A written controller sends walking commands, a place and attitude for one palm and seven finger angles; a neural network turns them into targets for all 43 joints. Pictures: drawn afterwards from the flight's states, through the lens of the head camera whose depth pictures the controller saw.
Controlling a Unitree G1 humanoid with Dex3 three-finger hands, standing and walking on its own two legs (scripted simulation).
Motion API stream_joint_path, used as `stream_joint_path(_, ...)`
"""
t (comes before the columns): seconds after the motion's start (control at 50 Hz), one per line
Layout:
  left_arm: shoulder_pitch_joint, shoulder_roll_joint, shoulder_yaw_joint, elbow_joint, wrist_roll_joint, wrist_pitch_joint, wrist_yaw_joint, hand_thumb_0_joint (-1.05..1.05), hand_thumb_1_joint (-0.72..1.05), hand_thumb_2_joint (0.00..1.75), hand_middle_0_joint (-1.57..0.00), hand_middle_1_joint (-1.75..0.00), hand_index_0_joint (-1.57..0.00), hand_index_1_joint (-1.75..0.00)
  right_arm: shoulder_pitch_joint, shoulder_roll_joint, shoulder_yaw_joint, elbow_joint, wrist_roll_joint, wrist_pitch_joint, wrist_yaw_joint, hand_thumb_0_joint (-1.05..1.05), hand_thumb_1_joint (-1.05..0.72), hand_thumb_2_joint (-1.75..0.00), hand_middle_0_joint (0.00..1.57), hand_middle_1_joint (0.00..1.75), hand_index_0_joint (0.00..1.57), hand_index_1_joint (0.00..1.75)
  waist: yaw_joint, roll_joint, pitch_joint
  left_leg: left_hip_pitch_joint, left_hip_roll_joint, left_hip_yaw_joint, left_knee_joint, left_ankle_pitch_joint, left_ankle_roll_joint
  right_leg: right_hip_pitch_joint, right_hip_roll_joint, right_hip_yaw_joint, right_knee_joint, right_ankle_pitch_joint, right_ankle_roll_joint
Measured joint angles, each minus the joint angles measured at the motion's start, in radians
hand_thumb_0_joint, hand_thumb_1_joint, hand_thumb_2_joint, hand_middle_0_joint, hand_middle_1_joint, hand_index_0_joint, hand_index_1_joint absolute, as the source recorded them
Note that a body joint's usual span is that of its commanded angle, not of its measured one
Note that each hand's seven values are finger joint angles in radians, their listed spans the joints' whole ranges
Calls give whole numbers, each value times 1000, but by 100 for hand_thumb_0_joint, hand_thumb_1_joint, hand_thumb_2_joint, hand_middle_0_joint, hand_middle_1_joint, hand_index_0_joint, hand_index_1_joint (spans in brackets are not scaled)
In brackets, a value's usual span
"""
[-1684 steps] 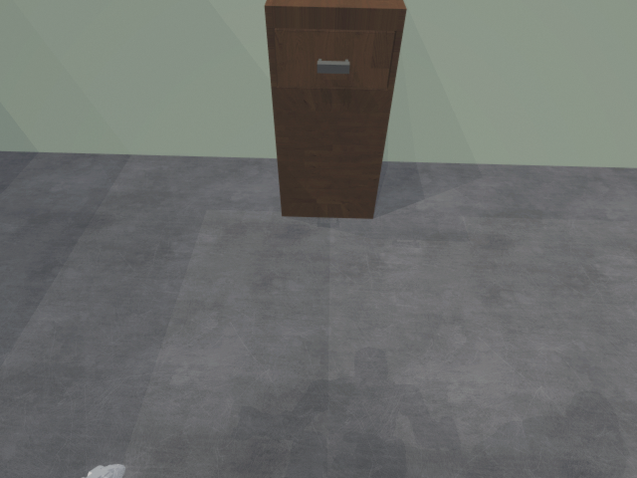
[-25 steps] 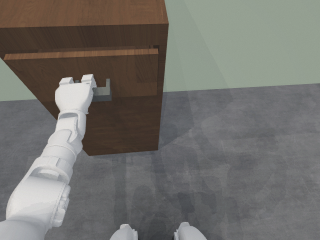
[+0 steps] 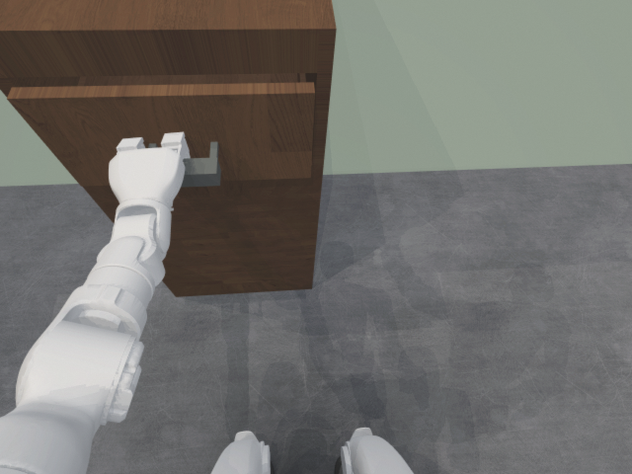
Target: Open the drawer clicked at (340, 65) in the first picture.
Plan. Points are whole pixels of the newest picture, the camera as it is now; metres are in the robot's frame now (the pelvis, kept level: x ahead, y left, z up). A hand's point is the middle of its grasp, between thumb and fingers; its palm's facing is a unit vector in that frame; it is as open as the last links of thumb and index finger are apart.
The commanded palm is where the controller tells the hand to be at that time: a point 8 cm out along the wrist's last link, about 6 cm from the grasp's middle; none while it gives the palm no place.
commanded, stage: pull the drawer open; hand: left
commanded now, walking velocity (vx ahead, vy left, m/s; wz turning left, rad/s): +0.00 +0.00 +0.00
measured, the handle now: (182, 160) +0.54 +0.16 +0.01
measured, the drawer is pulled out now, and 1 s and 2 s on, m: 0.03 0.11 0.30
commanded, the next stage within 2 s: none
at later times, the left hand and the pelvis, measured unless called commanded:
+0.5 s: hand (159, 220) +0.45 +0.19 -0.01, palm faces -0.05 -0.05 -1.00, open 6.2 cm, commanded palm +0.40 +0.18 +0.04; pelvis +0.01 +0.01 +0.01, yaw -2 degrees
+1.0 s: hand (155, 247) +0.41 +0.19 -0.01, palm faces -0.04 -0.02 -1.00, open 6.1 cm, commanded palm +0.38 +0.17 +0.04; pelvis +0.00 -0.01 +0.01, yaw +1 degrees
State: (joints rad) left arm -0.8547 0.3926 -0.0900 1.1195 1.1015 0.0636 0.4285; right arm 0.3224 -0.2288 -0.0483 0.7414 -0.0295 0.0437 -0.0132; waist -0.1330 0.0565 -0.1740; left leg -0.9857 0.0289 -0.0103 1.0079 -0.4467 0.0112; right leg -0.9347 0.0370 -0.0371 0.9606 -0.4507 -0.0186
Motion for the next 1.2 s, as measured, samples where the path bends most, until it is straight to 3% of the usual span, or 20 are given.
stream_joint_path(0.18, -26, 34, 30, 22, 2, -21, -11, -1, 65, 81, -41, -135, -35, -134, 59, -6, 1, 31, 2, -12, -7, 0, -91, -90, 21, 30, 21, 30, -21, 3, 1, -35, 5, 3, 16, 7, 0, -37, 5, 3, 17, 9, -1)
stream_joint_path(0.3, 14, 43, 42, -29, -6, -11, -22, -1, 66, 81, -40, -135, -34, -134, 68, -9, -4, 25, 6, -9, -2, 0, -91, -90, 21, 30, 21, 30, -20, 1, 6, -22, 14, 20, 4, 11, 2, -32, 13, 20, 4, 20, 1)
stream_joint_path(0.44, 176, -7, 31, -171, -31, 2, -21, 0, 67, 78, -38, -135, -32, -134, 61, -3, -14, 8, 15, 7, 4, 0, -91, -90, 21, 30, 21, 30, 17, 1, -1, 67, 16, 43, -56, 12, 7, 48, 15, 45, -54, 29, 7)
stream_joint_path(0.64, 432, -105, -49, -388, -11, 34, 31, 0, 66, 81, -38, -135, -35, -134, -36, 3, -24, -28, 20, 31, 18, 0, -91, -90, 21, 30, 21, 30, 83, -1, -19, 187, 1, 37, -111, 2, 9, 175, 2, 39, -109, 14, 10)
stream_joint_path(0.78, 347, -146, -112, -296, 28, 37, 71, -1, 65, 83, -40, -135, -35, -135, -132, 3, -25, -31, 9, 25, 5, 0, -91, -90, 21, 30, 21, 30, 122, -15, -16, 165, -20, -2, -73, -2, 3, 167, -18, -1, -66, -12, 3)
stream_joint_path(1.0, 292, -113, -77, -238, 5, 14, 23, -1, 65, 80, -41, -135, -36, -134, -122, 26, -7, -49, 6, 31, -5, 0, -91, -90, 21, 30, 21, 30, 106, -12, -12, 139, -13, -5, -50, 5, -9, 133, -11, -3, -30, -11, -9)
stream_joint_path(1.2, 528, -90, -29, -456, -21, 17, 29, 0, 67, 79, -37, -135, -34, -134, -19, 7, -18, -22, 19, 48, 2, 0, -91, -90, 21, 30, 21, 30, 87, 2, 0, 208, 4, 30, -105, 13, -9, 183, 6, 33, -76, 9, -9)
